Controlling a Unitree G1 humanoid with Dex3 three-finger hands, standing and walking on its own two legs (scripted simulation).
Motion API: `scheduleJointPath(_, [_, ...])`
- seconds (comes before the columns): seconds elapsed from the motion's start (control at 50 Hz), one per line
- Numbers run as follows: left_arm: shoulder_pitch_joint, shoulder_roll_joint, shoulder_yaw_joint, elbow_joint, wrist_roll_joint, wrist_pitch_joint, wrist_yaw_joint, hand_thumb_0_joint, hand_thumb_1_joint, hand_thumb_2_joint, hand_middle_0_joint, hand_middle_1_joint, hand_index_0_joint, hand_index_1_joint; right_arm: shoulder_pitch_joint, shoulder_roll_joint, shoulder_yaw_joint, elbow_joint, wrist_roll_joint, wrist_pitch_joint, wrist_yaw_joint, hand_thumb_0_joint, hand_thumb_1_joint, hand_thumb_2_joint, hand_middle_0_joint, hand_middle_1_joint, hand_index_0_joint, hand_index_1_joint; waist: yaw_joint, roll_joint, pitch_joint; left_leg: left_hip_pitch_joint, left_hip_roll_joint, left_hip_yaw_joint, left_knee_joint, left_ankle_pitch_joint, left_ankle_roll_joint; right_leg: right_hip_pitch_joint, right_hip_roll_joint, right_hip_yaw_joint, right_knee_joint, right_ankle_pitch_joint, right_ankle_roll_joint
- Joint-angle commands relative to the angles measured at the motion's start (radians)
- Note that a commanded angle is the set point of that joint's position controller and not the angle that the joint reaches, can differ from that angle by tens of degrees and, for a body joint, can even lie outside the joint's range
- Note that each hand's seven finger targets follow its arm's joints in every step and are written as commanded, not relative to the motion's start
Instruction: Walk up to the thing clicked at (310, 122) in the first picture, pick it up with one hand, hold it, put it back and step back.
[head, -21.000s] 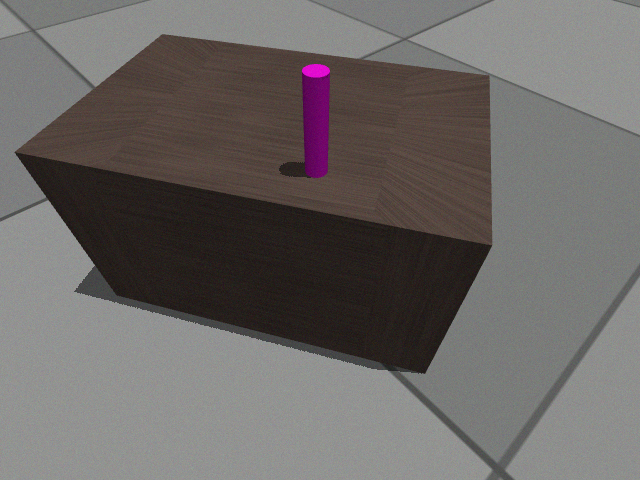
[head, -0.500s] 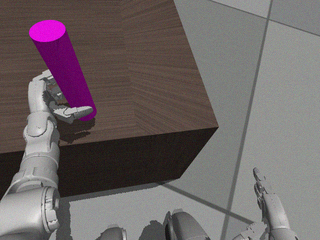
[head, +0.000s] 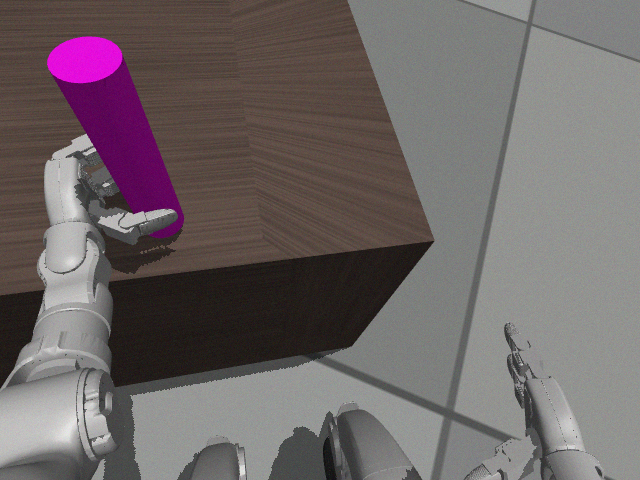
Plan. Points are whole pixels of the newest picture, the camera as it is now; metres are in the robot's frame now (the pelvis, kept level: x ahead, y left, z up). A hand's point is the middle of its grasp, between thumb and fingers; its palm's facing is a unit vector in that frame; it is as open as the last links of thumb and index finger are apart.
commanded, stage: lower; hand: left
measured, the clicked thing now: (134, 160) +0.46 +0.14 +0.10
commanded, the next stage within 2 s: loosen in 0.38 s
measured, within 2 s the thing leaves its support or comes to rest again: rests again in 0.26 s
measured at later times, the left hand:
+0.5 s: hand (133, 193) +0.48 +0.16 +0.02, palm faces +0.08 -1.00 +0.01, open 9.3 cm
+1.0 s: hand (134, 189) +0.49 +0.16 +0.02, palm faces +0.07 -1.00 +0.01, open 11.8 cm
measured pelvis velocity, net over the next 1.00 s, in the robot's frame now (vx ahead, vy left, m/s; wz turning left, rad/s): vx -0.01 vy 0.00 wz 0.00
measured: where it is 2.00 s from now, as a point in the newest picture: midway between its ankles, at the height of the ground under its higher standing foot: outside the picture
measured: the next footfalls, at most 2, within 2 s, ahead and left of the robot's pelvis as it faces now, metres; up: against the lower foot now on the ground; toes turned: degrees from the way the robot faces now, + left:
none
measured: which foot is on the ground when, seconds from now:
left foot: down 0.00-1.00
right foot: down 0.00-1.00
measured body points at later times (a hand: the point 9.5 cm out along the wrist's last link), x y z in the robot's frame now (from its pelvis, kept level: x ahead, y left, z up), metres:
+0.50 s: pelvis -0.01 +0.00 -0.01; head +0.12 +0.03 +0.42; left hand +0.47 +0.22 +0.02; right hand +0.15 -0.27 -0.01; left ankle +0.00 +0.13 -0.65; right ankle +0.04 -0.14 -0.65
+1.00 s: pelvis -0.01 +0.00 -0.01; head +0.12 +0.03 +0.42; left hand +0.48 +0.21 +0.02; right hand +0.15 -0.27 +0.00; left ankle +0.00 +0.13 -0.65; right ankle +0.04 -0.14 -0.65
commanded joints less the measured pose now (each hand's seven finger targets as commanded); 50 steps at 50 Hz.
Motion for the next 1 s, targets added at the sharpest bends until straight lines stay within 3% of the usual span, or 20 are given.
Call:
scheduleJointPath(0.0, [-0.447, 0.212, 0.018, -0.239, -0.010, -0.089, 0.002, 0.000, -0.012, 1.264, -1.442, -1.499, -1.446, -1.516, 0.010, -0.148, -0.096, -0.210, -0.002, -0.057, -0.017, 0.000, 0.513, -0.058, 0.049, 0.049, 0.049, 0.049, -0.010, 0.098, -0.511, 0.215, -0.030, 0.021, -0.125, 0.297, 0.031, 0.324, 0.020, -0.006, -0.108, 0.287, -0.037])
scheduleJointPath(0.04, [-0.475, 0.225, 0.021, -0.265, -0.011, -0.094, 0.000, 0.000, -0.014, 1.267, -1.438, -1.494, -1.439, -1.515, 0.031, -0.153, -0.097, -0.209, -0.002, -0.056, -0.019, 0.000, 0.510, -0.059, 0.049, 0.049, 0.049, 0.049, -0.014, 0.135, -0.560, 0.236, -0.031, 0.021, -0.116, 0.329, 0.027, 0.330, 0.017, -0.005, -0.094, 0.312, -0.040])
scheduleJointPath(0.12, [-0.423, 0.214, 0.030, -0.163, -0.005, -0.090, 0.004, 0.000, -0.042, 1.249, -1.433, -1.479, -1.431, -1.502, 0.042, -0.152, -0.095, -0.191, -0.004, -0.051, -0.016, 0.000, 0.505, -0.061, 0.049, 0.050, 0.049, 0.050, -0.023, 0.119, -0.489, 0.201, -0.026, 0.016, -0.103, 0.340, 0.024, 0.275, 0.021, -0.013, -0.079, 0.309, -0.043])
scheduleJointPath(0.16, [-0.463, 0.226, 0.027, -0.235, -0.003, -0.101, 0.003, 0.000, -0.022, 1.258, -1.437, -1.486, -1.436, -1.507, 0.033, -0.159, -0.105, -0.237, -0.002, -0.051, -0.015, 0.000, 0.510, -0.059, 0.049, 0.050, 0.049, 0.050, -0.021, 0.132, -0.545, 0.227, -0.028, 0.014, -0.104, 0.336, 0.025, 0.292, 0.022, -0.013, -0.080, 0.307, -0.042])
scheduleJointPath(0.22, [-0.391, 0.203, 0.022, -0.125, 0.001, -0.096, 0.000, 0.000, -0.012, 1.257, -1.432, -1.485, -1.435, -1.503, 0.052, -0.147, -0.091, -0.201, -0.005, -0.049, -0.010, 0.000, 0.512, -0.057, 0.049, 0.049, 0.049, 0.049, -0.026, 0.121, -0.438, 0.170, -0.026, 0.010, -0.099, 0.312, 0.021, 0.233, 0.027, -0.021, -0.071, 0.269, -0.045])
scheduleJointPath(0.24, [-0.405, 0.235, 0.046, -0.175, 0.000, -0.105, 0.001, 0.000, -0.019, 1.268, -1.443, -1.500, -1.447, -1.517, 0.058, -0.156, -0.099, -0.207, -0.006, -0.049, -0.009, 0.000, 0.510, -0.058, 0.049, 0.050, 0.049, 0.049, -0.020, 0.136, -0.496, 0.187, -0.028, 0.011, -0.090, 0.326, 0.023, 0.253, 0.024, -0.017, -0.066, 0.286, -0.045])
scheduleJointPath(0.26, [-0.462, 0.228, 0.029, -0.264, 0.001, -0.113, 0.001, 0.000, -0.011, 1.267, -1.455, -1.506, -1.461, -1.521, 0.041, -0.158, -0.105, -0.255, -0.006, -0.051, -0.007, 0.000, 0.514, -0.056, 0.049, 0.050, 0.049, 0.050, -0.020, 0.161, -0.575, 0.228, -0.029, 0.013, -0.093, 0.343, 0.022, 0.284, 0.023, -0.016, -0.064, 0.303, -0.045])
scheduleJointPath(0.3, [-0.376, 0.195, 0.016, -0.140, 0.002, -0.094, -0.004, 0.000, -0.028, 1.267, -1.446, -1.505, -1.452, -1.521, 0.059, -0.159, -0.107, -0.218, -0.005, -0.043, -0.009, 0.000, 0.511, -0.058, 0.049, 0.050, 0.049, 0.050, -0.029, 0.123, -0.499, 0.192, -0.028, 0.013, -0.086, 0.315, 0.025, 0.254, 0.024, -0.015, -0.065, 0.277, -0.043])
scheduleJointPath(0.32, [-0.430, 0.184, 0.007, -0.190, -0.001, -0.104, 0.001, 0.000, -0.047, 1.259, -1.430, -1.490, -1.434, -1.509, 0.032, -0.147, -0.093, -0.243, -0.006, -0.048, -0.009, 0.000, 0.507, -0.059, 0.049, 0.050, 0.049, 0.050, -0.034, 0.124, -0.504, 0.174, -0.027, 0.013, -0.082, 0.306, 0.026, 0.249, 0.025, -0.012, -0.061, 0.277, -0.042])
scheduleJointPath(0.36, [-0.443, 0.242, 0.048, -0.203, 0.000, -0.106, 0.012, 0.000, -0.043, 1.266, -1.446, -1.503, -1.449, -1.522, 0.040, -0.172, -0.116, -0.233, -0.007, -0.050, -0.015, 0.000, 0.507, -0.059, 0.049, 0.050, 0.049, 0.050, -0.026, 0.144, -0.560, 0.208, -0.024, 0.008, -0.081, 0.333, 0.022, 0.258, 0.025, -0.017, -0.053, 0.288, -0.045])
scheduleJointPath(0.42, [-0.420, 0.159, -0.007, -0.139, 0.008, -0.099, 0.009, 0.000, -0.030, 1.266, -1.446, -1.499, -1.449, -1.519, 0.031, -0.145, -0.093, -0.233, -0.007, -0.046, -0.013, 0.000, 0.509, -0.059, 0.049, 0.050, 0.049, 0.050, -0.042, 0.108, -0.467, 0.152, -0.024, 0.006, -0.091, 0.274, 0.024, 0.226, 0.028, -0.020, -0.057, 0.246, -0.043])
scheduleJointPath(0.46, [-0.470, 0.259, 0.041, -0.223, 0.013, -0.107, 0.014, 0.000, -0.023, 1.285, -1.464, -1.519, -1.466, -1.539, 0.048, -0.170, -0.117, -0.207, -0.006, -0.044, -0.017, 0.000, 0.512, -0.057, 0.049, 0.050, 0.049, 0.050, -0.024, 0.159, -0.542, 0.188, -0.027, 0.011, -0.089, 0.282, 0.021, 0.246, 0.024, -0.017, -0.054, 0.250, -0.045])
scheduleJointPath(0.48, [-0.487, 0.247, 0.028, -0.254, 0.015, -0.105, 0.010, 0.000, 0.043, 1.205, -1.489, -1.479, -1.512, -1.474, 0.045, -0.173, -0.118, -0.236, -0.009, -0.043, -0.016, 0.000, 0.511, -0.053, 0.050, 0.049, 0.049, 0.049, -0.025, 0.194, -0.581, 0.238, -0.025, 0.009, -0.089, 0.316, 0.015, 0.236, 0.026, -0.020, -0.050, 0.263, -0.049])
scheduleJointPath(0.52, [-0.434, 0.166, -0.013, -0.171, 0.006, -0.087, 0.000, 0.000, -0.087, 1.045, -1.393, -1.336, -1.434, -1.314, 0.059, -0.163, -0.109, -0.241, -0.007, -0.041, -0.014, 0.000, 0.505, -0.047, 0.050, 0.049, 0.049, 0.049, -0.039, 0.157, -0.522, 0.247, -0.017, 0.000, -0.092, 0.327, 0.011, 0.194, 0.034, -0.033, -0.051, 0.255, -0.051])
scheduleJointPath(0.58, [-0.447, 0.231, 0.034, -0.194, 0.006, -0.090, 0.012, 0.000, -0.226, 0.805, -1.300, -1.202, -1.343, -1.170, 0.039, -0.161, -0.104, -0.224, -0.005, -0.042, -0.015, 0.000, 0.503, -0.046, 0.050, 0.049, 0.050, 0.049, -0.025, 0.148, -0.502, 0.187, -0.020, 0.005, -0.089, 0.306, 0.014, 0.216, 0.030, -0.028, -0.048, 0.252, -0.048])
scheduleJointPath(0.62, [-0.482, 0.207, 0.017, -0.235, 0.005, -0.093, 0.014, 0.000, -0.282, 0.710, -1.269, -1.139, -1.313, -1.102, 0.038, -0.158, -0.107, -0.253, -0.006, -0.042, -0.014, 0.000, 0.505, -0.044, 0.050, 0.050, 0.050, 0.050, -0.036, 0.152, -0.521, 0.198, -0.022, 0.005, -0.097, 0.265, 0.018, 0.220, 0.030, -0.026, -0.056, 0.227, -0.045])
scheduleJointPath(0.64, [-0.415, 0.184, 0.013, -0.127, 0.004, -0.083, 0.012, 0.000, -0.311, 0.678, -1.237, -1.100, -1.279, -1.066, 0.046, -0.160, -0.113, -0.225, -0.005, -0.041, -0.017, 0.000, 0.507, -0.043, 0.050, 0.050, 0.050, 0.050, -0.041, 0.118, -0.454, 0.158, -0.025, 0.008, -0.100, 0.220, 0.021, 0.205, 0.029, -0.025, -0.062, 0.190, -0.043])
scheduleJointPath(0.72, [-0.453, 0.220, 0.023, -0.182, 0.009, -0.093, 0.017, 0.000, -0.470, 0.568, -1.019, -0.899, -1.050, -0.890, 0.044, -0.160, -0.111, -0.242, -0.005, -0.045, -0.019, 0.000, 0.492, -0.053, 0.050, 0.050, 0.050, 0.050, -0.036, 0.128, -0.503, 0.163, -0.030, 0.016, -0.093, 0.229, 0.026, 0.240, 0.025, -0.014, -0.064, 0.211, -0.039])
scheduleJointPath(0.94, [-0.439, 0.193, 0.007, -0.188, 0.007, -0.089, 0.011, 0.000, -0.474, 0.281, -0.603, -0.444, -0.590, -0.456, 0.056, -0.155, -0.104, -0.250, -0.005, -0.046, -0.017, 0.000, 0.502, -0.058, 0.051, 0.051, 0.051, 0.051, -0.035, 0.137, -0.518, 0.196, -0.025, 0.011, -0.088, 0.300, 0.018, 0.236, 0.030, -0.024, -0.053, 0.258, -0.045])
scheduleJointPath(0.98, [-0.427, 0.216, 0.027, -0.198, 0.008, -0.091, 0.010, 0.000, -0.475, 0.241, -0.529, -0.372, -0.512, -0.388, 0.059, -0.161, -0.108, -0.240, -0.004, -0.043, -0.016, 0.000, 0.502, -0.059, 0.051, 0.051, 0.051, 0.051, -0.023, 0.133, -0.544, 0.194, -0.028, 0.014, -0.077, 0.331, 0.022, 0.255, 0.026, -0.018, -0.050, 0.291, -0.043])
